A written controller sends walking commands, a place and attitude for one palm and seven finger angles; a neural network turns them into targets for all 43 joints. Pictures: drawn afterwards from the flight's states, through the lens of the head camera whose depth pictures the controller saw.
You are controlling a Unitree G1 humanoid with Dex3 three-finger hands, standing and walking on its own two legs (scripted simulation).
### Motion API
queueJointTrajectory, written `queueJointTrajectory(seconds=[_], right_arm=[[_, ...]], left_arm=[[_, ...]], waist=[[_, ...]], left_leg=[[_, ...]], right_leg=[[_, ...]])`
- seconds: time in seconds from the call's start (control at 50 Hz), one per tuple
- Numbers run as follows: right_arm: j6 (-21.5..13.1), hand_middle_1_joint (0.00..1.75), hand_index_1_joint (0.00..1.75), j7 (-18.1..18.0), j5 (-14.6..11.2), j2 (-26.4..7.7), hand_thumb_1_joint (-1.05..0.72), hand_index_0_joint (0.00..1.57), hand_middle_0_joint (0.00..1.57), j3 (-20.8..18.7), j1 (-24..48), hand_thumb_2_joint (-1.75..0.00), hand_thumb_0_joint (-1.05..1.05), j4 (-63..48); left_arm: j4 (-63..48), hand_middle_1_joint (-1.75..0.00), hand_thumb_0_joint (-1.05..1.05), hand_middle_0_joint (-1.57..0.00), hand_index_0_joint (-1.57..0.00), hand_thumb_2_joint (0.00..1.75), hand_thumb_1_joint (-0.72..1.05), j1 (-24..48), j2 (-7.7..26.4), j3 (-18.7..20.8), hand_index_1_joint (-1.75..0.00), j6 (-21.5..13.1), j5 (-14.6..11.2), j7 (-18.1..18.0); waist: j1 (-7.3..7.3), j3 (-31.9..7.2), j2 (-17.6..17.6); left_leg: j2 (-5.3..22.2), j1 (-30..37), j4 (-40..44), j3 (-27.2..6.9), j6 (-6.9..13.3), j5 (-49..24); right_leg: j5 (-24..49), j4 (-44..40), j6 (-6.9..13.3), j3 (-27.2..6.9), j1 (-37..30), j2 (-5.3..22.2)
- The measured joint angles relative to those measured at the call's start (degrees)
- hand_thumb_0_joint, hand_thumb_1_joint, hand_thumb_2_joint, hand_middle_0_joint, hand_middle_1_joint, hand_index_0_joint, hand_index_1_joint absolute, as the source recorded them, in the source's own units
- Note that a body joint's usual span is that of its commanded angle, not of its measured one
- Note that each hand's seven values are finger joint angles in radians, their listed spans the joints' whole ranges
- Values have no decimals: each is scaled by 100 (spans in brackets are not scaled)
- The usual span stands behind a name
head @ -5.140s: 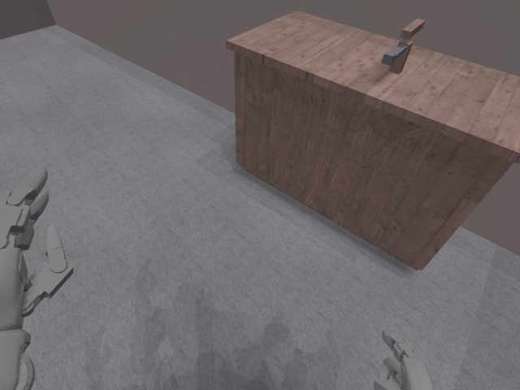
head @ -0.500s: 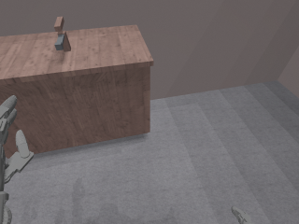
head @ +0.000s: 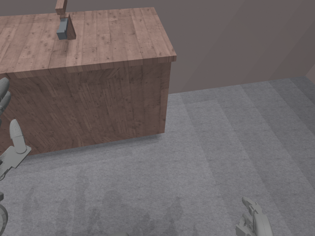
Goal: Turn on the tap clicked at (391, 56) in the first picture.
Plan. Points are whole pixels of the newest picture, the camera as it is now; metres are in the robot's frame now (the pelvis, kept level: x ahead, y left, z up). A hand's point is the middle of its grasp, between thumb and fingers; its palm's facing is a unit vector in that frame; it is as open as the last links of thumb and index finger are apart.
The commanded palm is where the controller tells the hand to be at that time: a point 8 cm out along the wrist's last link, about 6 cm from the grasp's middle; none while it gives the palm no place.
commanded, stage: take the last steps up to it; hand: left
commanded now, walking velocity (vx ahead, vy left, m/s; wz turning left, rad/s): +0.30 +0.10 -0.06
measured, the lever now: (62, 34) +0.76 +0.43 +0.09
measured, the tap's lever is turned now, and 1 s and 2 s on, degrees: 0 0 0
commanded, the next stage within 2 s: come to a stop and stand still in 1.20 s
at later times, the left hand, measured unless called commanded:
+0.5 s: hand (47, 97) +0.34 +0.26 +0.18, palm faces +0.36 -0.82 -0.45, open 7.4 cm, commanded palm +0.29 +0.31 +0.19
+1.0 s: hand (67, 63) +0.46 +0.27 +0.18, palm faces +0.37 -0.82 -0.44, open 7.4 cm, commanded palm +0.40 +0.31 +0.19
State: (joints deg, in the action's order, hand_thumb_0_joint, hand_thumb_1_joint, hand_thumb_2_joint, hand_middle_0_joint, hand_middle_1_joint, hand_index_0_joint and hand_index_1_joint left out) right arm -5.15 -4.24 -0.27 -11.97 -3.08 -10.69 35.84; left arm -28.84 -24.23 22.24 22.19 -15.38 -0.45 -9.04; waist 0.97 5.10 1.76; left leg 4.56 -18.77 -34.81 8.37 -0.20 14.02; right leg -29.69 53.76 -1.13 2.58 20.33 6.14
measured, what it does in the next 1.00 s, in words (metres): walks ahead: right foot, then left foot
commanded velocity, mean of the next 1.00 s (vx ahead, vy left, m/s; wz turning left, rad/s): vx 0.27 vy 0.09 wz -0.02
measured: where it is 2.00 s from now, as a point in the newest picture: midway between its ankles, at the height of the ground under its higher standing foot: (148, 216)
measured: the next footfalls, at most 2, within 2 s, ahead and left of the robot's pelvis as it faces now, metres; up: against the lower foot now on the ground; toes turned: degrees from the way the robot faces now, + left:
right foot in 0.20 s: +0.11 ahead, -0.09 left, +0.00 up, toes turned -11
left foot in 0.54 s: +0.25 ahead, +0.19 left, +0.00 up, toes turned +7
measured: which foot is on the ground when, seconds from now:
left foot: down 0.00-0.20, up 0.22-0.52, down 0.54-0.86, up 0.88-1.00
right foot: up 0.00-0.18, down 0.20-0.54, up 0.56-0.84, down 0.86-1.00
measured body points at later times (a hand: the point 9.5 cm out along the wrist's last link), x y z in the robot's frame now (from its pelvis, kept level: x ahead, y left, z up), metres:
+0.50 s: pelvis +0.12 +0.04 +0.01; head +0.16 +0.03 +0.46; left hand +0.31 +0.30 +0.21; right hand +0.26 -0.23 -0.09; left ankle +0.20 +0.18 -0.71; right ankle +0.07 -0.08 -0.72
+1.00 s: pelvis +0.22 +0.04 +0.01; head +0.25 +0.01 +0.46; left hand +0.43 +0.31 +0.20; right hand +0.36 -0.19 -0.11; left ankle +0.22 +0.17 -0.66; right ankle +0.23 -0.04 -0.72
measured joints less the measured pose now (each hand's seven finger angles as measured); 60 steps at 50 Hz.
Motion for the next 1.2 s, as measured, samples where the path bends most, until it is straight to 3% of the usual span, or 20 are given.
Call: queueJointTrajectory(seconds=[0.04, 0.08, 0.18, 0.24, 0.3, 0.34, 0.42, 0.52, 0.56, 0.6, 0.66, 0.74, 0.84, 0.9, 0.94, 0.98, 1.02, 1.1, 1.16, 1.2], right_arm=[[-41, 30, 30, 48, -36, 159, -90, 20, 20, 70, 68, -90, 1, 37], [-91, 30, 30, 106, -54, 293, -90, 20, 20, 172, 78, -90, 1, 31], [-152, 30, 30, 157, -21, 453, -90, 20, 20, 392, -79, -90, 1, -50], [-9, 30, 30, 155, -16, 354, -90, 20, 20, 389, -76, -90, 1, 64], [163, 30, 30, 204, -22, 178, -90, 20, 21, 317, 2, -90, 1, 305], [242, 30, 30, 204, -11, 63, -90, 20, 20, 281, 12, -90, 1, 337], [271, 30, 30, 163, 27, -90, -90, 20, 20, 190, -46, -90, 1, 184], [128, 30, 30, 65, 46, -261, -90, 20, 20, 35, -169, -90, 1, -85], [61, 30, 30, 21, 18, -224, -90, 20, 20, -57, -97, -90, 1, -161], [24, 30, 30, 11, 1, -54, -90, 20, 20, -59, 48, -90, 1, -127], [-34, 30, 30, 84, -52, 207, -90, 20, 20, 88, 159, -90, 1, -103], [-156, 30, 30, 164, -41, 439, -90, 20, 20, 295, 58, -90, 1, -146], [-153, 30, 30, 105, -23, 500, -90, 20, 20, 451, -215, -90, 1, -101], [-35, 30, 30, 79, -17, 332, -90, 20, 21, 427, -218, -90, 1, 94], [40, 30, 30, 123, -4, 183, -90, 20, 21, 377, -143, -90, 1, 303], [98, 30, 30, 139, 5, 54, -90, 20, 21, 340, -95, -90, 1, 389], [132, 30, 30, 122, 21, -26, -90, 20, 20, 296, -61, -90, 1, 360], [127, 30, 30, 92, 58, -134, -90, 20, 20, 170, -71, -90, 1, 65], [116, 30, 30, 52, 56, -239, -90, 20, 20, 67, -117, -90, 1, -175], [117, 30, 30, 16, 7, -187, -90, 20, 20, -6, -86, -90, 1, -227]], left_arm=[[167, -30, 1, -21, -21, 90, 89, 102, 4, 35, -30, 65, -24, 18], [137, -30, 1, -21, -21, 90, 89, 23, -47, 22, -30, 125, -54, 31], [-162, -30, 1, -21, -21, 90, 89, -407, -3, -102, -30, 145, -47, 67], [-83, -30, 1, -21, -21, 90, 89, -343, 50, -147, -30, 133, -8, 121], [171, -31, 1, -21, -22, 90, 88, -185, -96, -157, -30, 127, -61, 166], [275, -31, 1, -21, -22, 90, 88, -215, -198, -128, -30, 89, -46, 146], [177, -30, 1, -21, -21, 90, 89, -371, -244, -132, -30, 53, -13, 87], [-283, -30, 1, -21, -21, 90, 88, -443, -170, -183, -30, 69, 8, 5], [-364, -31, 1, -21, -21, 90, 88, -272, -40, -87, -30, 29, -13, -27], [-113, -30, 1, -21, -21, 90, 88, 24, 98, -7, -30, -40, -33, -20], [66, -30, 1, -21, -21, 90, 89, 143, 120, 78, -30, 65, -102, 23], [-185, -30, 1, -21, -21, 90, 89, -167, 14, 29, -30, 95, -130, 65], [-103, -30, 1, -21, -21, 90, 89, -432, 126, -7, -30, 115, -98, 78], [201, -30, 1, -21, -21, 90, 89, -207, 15, -74, -30, 203, -51, 72], [396, -30, 1, -21, -21, 90, 89, -15, -197, -170, -30, 253, -70, 82], [473, -30, 1, -21, -21, 90, 89, 52, -366, -234, -30, 258, -43, 81], [413, -30, 1, -21, -21, 90, 89, 21, -411, -264, -30, 216, -8, 67], [-1, -30, 1, -21, -21, 90, 89, -217, -250, -263, -30, 127, 5, 29], [-308, -30, 1, -21, -21, 90, 88, -391, -77, -186, -30, 72, -28, -3], [-320, -31, 1, -21, -21, 90, 88, -325, 84, -83, -30, 45, -64, -20]], waist=[[-70, -57, -53], [-102, -110, -112], [-104, -195, -303], [-82, -187, -485], [-26, -155, -484], [-47, -151, -448], [-76, -76, -216], [-4, -19, -47], [-1, 11, 26], [-50, 16, 94], [-162, -108, 37], [-180, -210, -119], [-77, -276, -334], [23, -262, -520], [78, -206, -507], [61, -155, -449], [4, -112, -334], [-125, -38, -107], [-143, -52, -102], [-112, -71, 28]], left_leg=[[18, 53, 51, -1, 44, 110], [46, 145, 182, 41, 39, 116], [86, 302, 125, 122, -64, 354], [73, -90, -1141, -131, -4, 921], [-122, -730, -2798, -448, -73, 1008], [-87, -1041, -3071, -486, -111, 856], [95, -1034, -1668, -322, -64, 493], [47, -217, 311, 27, 25, -108], [6, -121, 288, 96, 76, -546], [-9, -147, -30, 137, 78, -193], [28, -59, 73, 141, 102, -9], [80, 146, 398, 188, 52, -56], [111, 279, 202, 147, -78, 236], [93, -62, -954, -131, 0, 1053], [-106, -451, -2110, -390, -29, 1154], [-175, -728, -2667, -458, -72, 1015], [-147, -802, -2392, -411, -71, 882], [-85, -462, -768, -224, -20, 493], [-110, 58, 377, -105, 13, -76], [-182, 154, 369, -22, 78, -186]], right_leg=[[-65, 582, -7, 81, 338, -121], [99, 443, -23, 256, 495, -172], [739, -1488, -3, 675, 36, -332], [1218, -1640, 426, 748, -116, -384], [1045, -1737, 427, 695, -326, -321], [1116, -2009, 331, 663, -504, -277], [1173, -2353, 214, 574, -777, -121], [799, -2059, -35, 420, -968, 7], [337, -1148, -16, 225, -700, 49], [-119, 206, 45, -15, -210, -92], [-32, 1212, 22, 60, 459, -232], [464, 336, -16, 338, 716, -202], [949, -1633, -29, 580, 77, -303], [1314, -1654, 369, 625, -33, -383], [1183, -1651, 454, 603, -147, -354], [1212, -1890, 422, 592, -340, -331], [1290, -2129, 390, 573, -492, -298], [1261, -2308, 329, 549, -698, -239], [1006, -2049, 229, 510, -760, -273], [705, -1552, 161, 350, -643, -207]])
